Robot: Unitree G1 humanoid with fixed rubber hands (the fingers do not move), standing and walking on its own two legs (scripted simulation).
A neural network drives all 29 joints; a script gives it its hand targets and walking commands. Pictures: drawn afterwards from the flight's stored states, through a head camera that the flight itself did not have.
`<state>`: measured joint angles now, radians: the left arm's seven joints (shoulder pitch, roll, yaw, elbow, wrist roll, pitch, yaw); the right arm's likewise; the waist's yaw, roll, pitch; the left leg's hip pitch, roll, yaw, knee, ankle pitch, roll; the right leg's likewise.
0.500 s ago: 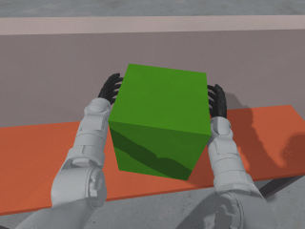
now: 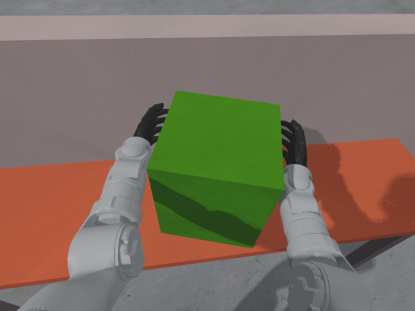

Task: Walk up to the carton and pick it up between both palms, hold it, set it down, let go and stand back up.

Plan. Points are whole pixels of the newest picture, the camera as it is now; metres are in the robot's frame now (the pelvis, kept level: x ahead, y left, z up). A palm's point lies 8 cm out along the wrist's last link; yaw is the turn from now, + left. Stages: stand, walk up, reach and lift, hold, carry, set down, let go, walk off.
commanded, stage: set down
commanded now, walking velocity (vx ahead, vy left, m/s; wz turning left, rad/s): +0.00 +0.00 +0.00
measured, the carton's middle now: (216, 173) +0.38 -0.03 +0.03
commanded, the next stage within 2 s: none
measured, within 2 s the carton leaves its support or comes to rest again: neither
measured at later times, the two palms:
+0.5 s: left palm (144, 139) +0.43 +0.12 +0.09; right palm (294, 162) +0.35 -0.18 +0.09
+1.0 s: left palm (142, 140) +0.43 +0.12 +0.09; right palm (293, 163) +0.35 -0.18 +0.08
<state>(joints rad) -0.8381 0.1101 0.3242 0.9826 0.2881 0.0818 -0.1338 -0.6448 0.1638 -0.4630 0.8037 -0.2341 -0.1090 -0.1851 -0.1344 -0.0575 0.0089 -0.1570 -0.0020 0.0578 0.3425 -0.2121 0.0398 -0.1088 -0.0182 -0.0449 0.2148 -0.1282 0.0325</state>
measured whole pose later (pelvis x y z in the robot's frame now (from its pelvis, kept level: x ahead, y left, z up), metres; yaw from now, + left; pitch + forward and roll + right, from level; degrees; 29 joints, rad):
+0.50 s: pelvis -0.01 +0.00 +0.00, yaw -1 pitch +1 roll -1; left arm -0.89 0.10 0.43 1.04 0.37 0.03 -0.16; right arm -0.67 0.19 -0.55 0.81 -0.31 -0.16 -0.16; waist -0.12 -0.06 0.03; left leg -0.16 0.00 0.07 0.32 -0.19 0.04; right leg -0.12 -0.02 -0.04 0.22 -0.12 0.03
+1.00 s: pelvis -0.01 -0.01 +0.00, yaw +1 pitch +0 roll -1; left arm -0.87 0.08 0.46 0.94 0.43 0.07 -0.22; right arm -0.66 0.19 -0.55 0.86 -0.31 -0.30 -0.18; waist -0.12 -0.07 0.06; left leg -0.15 0.01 0.05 0.33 -0.20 0.03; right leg -0.10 -0.01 -0.09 0.22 -0.12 0.01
